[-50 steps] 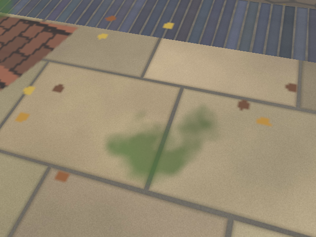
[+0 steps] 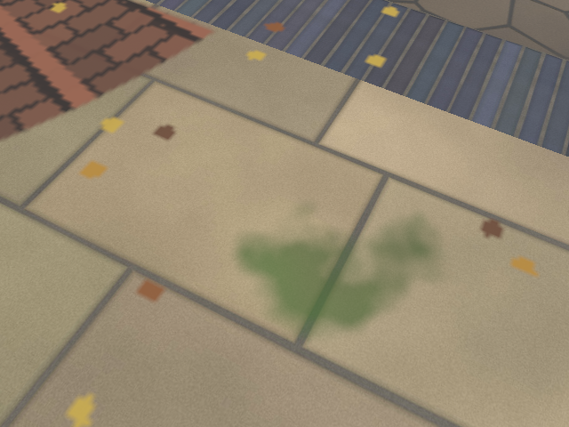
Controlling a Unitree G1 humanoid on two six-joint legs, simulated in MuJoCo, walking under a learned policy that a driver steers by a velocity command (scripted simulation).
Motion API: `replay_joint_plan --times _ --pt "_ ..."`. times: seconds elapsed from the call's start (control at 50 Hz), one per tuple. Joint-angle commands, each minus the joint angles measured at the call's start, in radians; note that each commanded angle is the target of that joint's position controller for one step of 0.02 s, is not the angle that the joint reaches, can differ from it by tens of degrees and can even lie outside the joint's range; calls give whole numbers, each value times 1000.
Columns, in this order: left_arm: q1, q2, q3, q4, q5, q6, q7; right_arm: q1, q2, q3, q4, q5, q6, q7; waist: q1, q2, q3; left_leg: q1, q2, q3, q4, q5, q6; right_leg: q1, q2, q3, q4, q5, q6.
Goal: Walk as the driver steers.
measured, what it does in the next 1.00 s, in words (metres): steps on the spot, turning right: right foot, then right foot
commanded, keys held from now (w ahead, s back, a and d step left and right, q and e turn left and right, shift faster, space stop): q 0.06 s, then e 0.66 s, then w+e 0.22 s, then w+q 0.06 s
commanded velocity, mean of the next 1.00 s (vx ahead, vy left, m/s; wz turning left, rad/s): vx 0.06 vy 0.00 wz -0.25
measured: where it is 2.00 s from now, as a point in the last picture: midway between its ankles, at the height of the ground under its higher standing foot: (367, 374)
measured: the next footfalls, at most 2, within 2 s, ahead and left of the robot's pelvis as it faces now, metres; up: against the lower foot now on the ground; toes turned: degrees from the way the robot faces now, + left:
right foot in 0.32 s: +0.07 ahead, -0.15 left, +0.00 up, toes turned +2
right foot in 0.92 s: +0.02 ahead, -0.17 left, +0.00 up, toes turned -21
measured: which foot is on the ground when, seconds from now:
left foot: down 0.00-0.92, up 0.94-1.00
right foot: up 0.00-0.30, down 0.32-0.54, up 0.56-0.90, down 0.92-1.00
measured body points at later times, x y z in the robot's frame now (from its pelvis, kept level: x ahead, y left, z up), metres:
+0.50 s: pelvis +0.02 +0.00 -0.01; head +0.05 -0.01 +0.44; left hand +0.15 +0.28 -0.11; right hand +0.16 -0.29 -0.11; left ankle +0.02 +0.09 -0.74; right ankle +0.03 -0.15 -0.74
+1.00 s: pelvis +0.05 -0.07 +0.00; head +0.06 -0.10 +0.45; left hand +0.27 +0.14 -0.09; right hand +0.05 -0.39 -0.12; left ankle +0.04 +0.08 -0.68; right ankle -0.01 -0.15 -0.74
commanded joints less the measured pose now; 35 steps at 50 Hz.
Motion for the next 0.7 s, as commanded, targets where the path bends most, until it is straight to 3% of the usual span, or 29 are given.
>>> replay_joint_plan --times 0.02,0.06,0.12,0.2,0.24,0.28,0.3,0.32,0.34,0.36,0.38,0.44,0.48,0.5,0.52,0.54,0.56,0.58,0.6,0.62,0.64,0.7 --pt "-9 111 33 -73 5 -13 10 -34 -170 -39 -72 4 -16 -23 5 158 -136 157 243 -311 -210 325 173 -112 -5 60 57 115 7" --pt "8 91 29 -73 0 -16 6 -25 -165 -37 -76 2 -13 -32 7 161 -152 165 226 -302 -210 321 178 -100 12 58 4 154 20" --pt "21 67 17 -59 -3 -11 2 -29 -125 -17 -68 -7 -12 -40 -1 161 -165 181 226 -266 -207 279 174 -63 -12 44 -128 190 38" --pt "6 35 -6 -48 -3 -14 -14 -39 -77 13 -27 -34 -16 -31 -26 179 -132 83 208 -224 -230 127 163 118 -47 23 -341 210 32" --pt "6 52 -6 -45 -10 -18 -19 -41 -94 14 -6 -38 -17 -22 -30 172 -98 56 217 -235 -232 65 162 165 -37 8 -420 205 18" --pt "28 63 -5 -40 -12 -25 -21 -63 -117 10 5 -23 -15 -20 0 145 -71 52 209 -230 -195 66 140 213 -15 -16 -567 281 -5" --pt "27 79 -5 -44 -4 -29 -21 -35 -124 8 19 -16 -16 -22 4 116 -65 64 195 -223 -175 86 111 232 -19 -2 -642 383 -19" --pt "26 116 0 -56 2 -32 -19 -11 -126 6 25 -21 -21 -26 -7 70 -81 75 168 -200 -130 90 73 254 -60 57 -638 570 -38" --pt "24 173 10 -65 -2 -31 -18 31 -135 -2 23 -32 -26 -28 -50 -15 -100 69 99 -140 -79 60 41 258 -97 111 -592 717 -74" --pt "32 181 20 -55 -16 -29 -23 9 -120 -2 18 -30 -25 -34 -41 -79 -111 88 38 -52 -39 51 7 209 -105 154 -611 644 -120" --pt "35 160 19 -59 -18 -30 -28 -27 -114 -5 12 -27 -20 -41 -20 -95 -107 104 12 -7 18 45 -15 174 -124 211 -652 583 -148" --pt "39 141 14 -70 -10 -34 -24 -45 -75 -11 -10 -19 2 -50 -14 -164 -110 61 -7 8 92 -8 -24 171 -175 348 -693 550 -203" --pt "19 141 15 -87 -12 -31 -17 -12 -64 -17 -11 -17 0 -42 -29 -154 -134 62 2 -3 63 -26 -12 181 -166 362 -669 536 -202" --pt "10 135 15 -101 -16 -26 -14 6 -75 -23 -6 -16 -3 -38 -30 -115 -145 114 28 -17 22 13 0 139 -136 335 -638 513 -178" --pt "-2 120 12 -117 -20 -21 -12 21 -99 -33 0 -16 -4 -35 -29 -30 -146 166 82 -57 -41 50 22 75 -83 265 -569 458 -133" --pt "-6 96 6 -130 -23 -16 -11 39 -131 -44 6 -18 -2 -33 -25 93 -133 213 176 -157 -122 123 74 -11 -1 161 -444 351 -76" --pt "22 82 2 -136 -19 -10 -11 43 -157 -48 5 -23 -4 -30 -18 225 -128 244 337 -312 -191 283 171 -89 61 63 -300 128 -33" --pt "34 113 16 -135 -14 -5 -12 36 -134 -37 -12 -34 -13 -32 -25 228 -137 248 449 -384 -203 453 260 -145 34 65 -58 -118 -9" --pt "50 139 31 -126 -21 1 -15 17 -118 -28 -24 -34 -21 -35 -9 140 -130 230 457 -352 -196 520 278 -160 17 97 78 -122 -3" --pt "62 124 32 -117 -28 12 -16 -27 -117 -27 -32 -26 -28 -37 16 99 -111 219 418 -265 -190 502 246 -167 -8 100 104 -67 3" --pt "53 98 23 -119 -28 19 -17 -50 -126 -30 -31 -16 -31 -39 17 107 -87 221 377 -194 -201 465 213 -186 -27 87 59 -1 10" --pt "-6 59 4 -151 -30 22 -31 -7 -144 -35 -13 -18 -16 -52 -24 152 -99 268 317 -61 -203 493 191 -150 -29 14 -68 93 38"
Keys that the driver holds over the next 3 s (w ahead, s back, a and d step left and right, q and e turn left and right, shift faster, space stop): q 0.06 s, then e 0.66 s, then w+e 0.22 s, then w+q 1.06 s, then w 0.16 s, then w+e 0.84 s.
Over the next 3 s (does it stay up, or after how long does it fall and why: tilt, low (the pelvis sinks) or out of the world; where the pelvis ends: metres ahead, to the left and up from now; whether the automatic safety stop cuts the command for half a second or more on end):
stays up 1.07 -0.19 -0.01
